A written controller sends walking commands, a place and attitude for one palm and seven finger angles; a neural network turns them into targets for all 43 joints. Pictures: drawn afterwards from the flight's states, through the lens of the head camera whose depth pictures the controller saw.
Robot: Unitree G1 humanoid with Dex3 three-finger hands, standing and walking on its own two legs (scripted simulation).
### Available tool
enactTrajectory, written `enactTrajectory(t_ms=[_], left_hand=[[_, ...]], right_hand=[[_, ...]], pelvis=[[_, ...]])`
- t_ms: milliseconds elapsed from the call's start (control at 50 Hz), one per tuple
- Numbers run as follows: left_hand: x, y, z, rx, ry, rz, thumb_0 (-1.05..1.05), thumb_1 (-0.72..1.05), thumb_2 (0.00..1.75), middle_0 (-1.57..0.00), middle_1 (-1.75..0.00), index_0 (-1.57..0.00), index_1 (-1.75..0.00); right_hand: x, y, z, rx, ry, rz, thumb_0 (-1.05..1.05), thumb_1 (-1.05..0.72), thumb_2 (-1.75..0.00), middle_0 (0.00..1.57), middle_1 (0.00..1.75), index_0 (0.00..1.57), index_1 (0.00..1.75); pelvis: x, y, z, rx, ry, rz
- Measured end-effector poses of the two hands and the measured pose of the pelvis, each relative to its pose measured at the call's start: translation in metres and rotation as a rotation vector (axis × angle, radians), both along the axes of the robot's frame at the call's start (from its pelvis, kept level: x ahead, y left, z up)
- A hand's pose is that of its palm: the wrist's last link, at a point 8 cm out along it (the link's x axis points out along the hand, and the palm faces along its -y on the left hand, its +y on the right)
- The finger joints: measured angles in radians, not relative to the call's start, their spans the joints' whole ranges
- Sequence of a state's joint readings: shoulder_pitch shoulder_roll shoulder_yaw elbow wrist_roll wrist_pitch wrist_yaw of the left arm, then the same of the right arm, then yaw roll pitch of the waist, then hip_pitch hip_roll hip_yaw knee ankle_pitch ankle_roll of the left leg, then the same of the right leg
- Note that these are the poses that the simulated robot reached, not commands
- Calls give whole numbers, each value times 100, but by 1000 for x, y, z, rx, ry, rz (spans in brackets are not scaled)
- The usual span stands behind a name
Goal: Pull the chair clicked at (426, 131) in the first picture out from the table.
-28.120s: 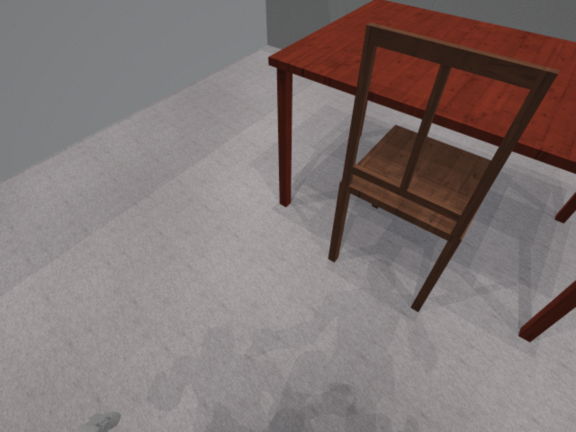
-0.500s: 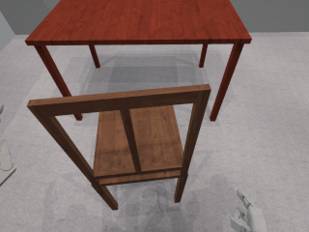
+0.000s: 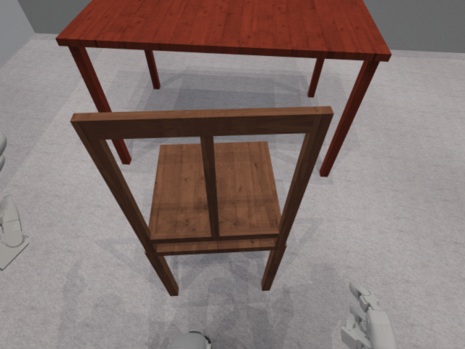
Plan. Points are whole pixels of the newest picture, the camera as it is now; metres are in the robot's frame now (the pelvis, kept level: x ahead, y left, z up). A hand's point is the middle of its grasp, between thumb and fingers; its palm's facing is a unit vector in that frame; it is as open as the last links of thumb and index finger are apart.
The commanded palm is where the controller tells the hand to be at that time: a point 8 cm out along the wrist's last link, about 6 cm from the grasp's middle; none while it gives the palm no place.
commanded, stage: step back with the hand held close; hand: left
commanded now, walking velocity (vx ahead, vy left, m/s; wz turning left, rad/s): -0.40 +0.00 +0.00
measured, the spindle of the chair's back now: (211, 195) +0.42 +0.08 -0.04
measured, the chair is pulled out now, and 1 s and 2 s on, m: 0.52 0.52 0.52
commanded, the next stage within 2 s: stop stepping back and stand still in 0.62 s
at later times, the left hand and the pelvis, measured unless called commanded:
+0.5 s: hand out of the picture +0.17 +0.26 +0.19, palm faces +0.45 -0.74 -0.50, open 7.4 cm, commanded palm +0.09 +0.31 +0.19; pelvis -0.03 +0.00 +0.00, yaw +3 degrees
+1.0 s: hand out of the picture +0.09 +0.23 +0.16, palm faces +0.36 -0.76 -0.55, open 7.4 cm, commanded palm +0.02 +0.27 +0.19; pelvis -0.11 -0.03 +0.01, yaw +1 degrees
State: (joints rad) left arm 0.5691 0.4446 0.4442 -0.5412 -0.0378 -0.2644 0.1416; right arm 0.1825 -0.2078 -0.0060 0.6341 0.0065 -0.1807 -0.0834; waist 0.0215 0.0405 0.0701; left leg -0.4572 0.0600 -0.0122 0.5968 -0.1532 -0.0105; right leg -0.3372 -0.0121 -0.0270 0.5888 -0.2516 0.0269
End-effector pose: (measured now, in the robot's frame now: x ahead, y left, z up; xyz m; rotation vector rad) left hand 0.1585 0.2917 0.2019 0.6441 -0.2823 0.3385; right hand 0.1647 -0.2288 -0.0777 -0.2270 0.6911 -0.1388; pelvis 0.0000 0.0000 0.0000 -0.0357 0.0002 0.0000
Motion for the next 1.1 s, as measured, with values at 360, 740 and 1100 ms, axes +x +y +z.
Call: enactTrajectory(t_ms=[360, 740, 1100], left_hand=[[-31, -15, 7, 18, -59, -23, 2, 88, 89, -22, -31, -22, -30], [-66, -32, 26, 80, -110, -89, 2, 88, 89, -21, -31, -21, -30], [-133, -36, -14, -67, 61, 11, 2, 88, 89, -22, -31, -22, -30]], right_hand=[[-36, -18, 0, -20, 49, 10, 2, -90, -90, 20, 30, 20, 30], [-81, -1, 3, 58, 27, 35, 2, -90, -90, 20, 30, 20, 30], [-169, -69, 19, -57, 55, -108, 2, -91, -90, 20, 30, 19, 30]], pelvis=[[-26, -14, 2, 26, -6, 29], [-73, -23, 5, 16, 16, 15], [-125, -36, 11, 50, -31, 16]])
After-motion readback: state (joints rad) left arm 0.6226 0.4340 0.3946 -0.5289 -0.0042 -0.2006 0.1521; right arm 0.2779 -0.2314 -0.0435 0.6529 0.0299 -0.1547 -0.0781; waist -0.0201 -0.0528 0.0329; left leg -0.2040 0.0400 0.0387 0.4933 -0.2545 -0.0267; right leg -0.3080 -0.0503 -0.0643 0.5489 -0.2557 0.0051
